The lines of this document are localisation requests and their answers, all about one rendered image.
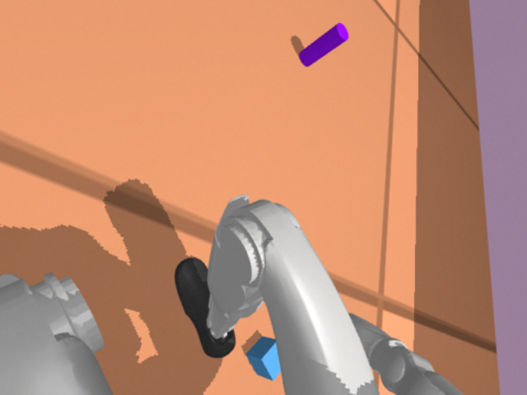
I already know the right robot hand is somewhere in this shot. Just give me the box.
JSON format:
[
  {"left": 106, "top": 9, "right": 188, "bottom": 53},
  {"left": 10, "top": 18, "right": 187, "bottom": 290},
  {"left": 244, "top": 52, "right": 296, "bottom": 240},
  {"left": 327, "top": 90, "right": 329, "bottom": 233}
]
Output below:
[{"left": 349, "top": 313, "right": 390, "bottom": 364}]

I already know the right robot arm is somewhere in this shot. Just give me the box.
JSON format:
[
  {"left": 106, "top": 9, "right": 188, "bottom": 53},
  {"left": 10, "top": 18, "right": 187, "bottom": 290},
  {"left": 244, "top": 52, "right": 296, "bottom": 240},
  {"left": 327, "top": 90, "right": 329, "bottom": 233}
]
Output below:
[{"left": 370, "top": 337, "right": 463, "bottom": 395}]

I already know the right robot foot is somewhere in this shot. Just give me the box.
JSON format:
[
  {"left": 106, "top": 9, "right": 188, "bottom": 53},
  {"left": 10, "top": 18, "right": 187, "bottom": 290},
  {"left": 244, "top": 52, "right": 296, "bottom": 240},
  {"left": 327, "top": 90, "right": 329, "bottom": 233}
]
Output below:
[{"left": 175, "top": 258, "right": 236, "bottom": 358}]

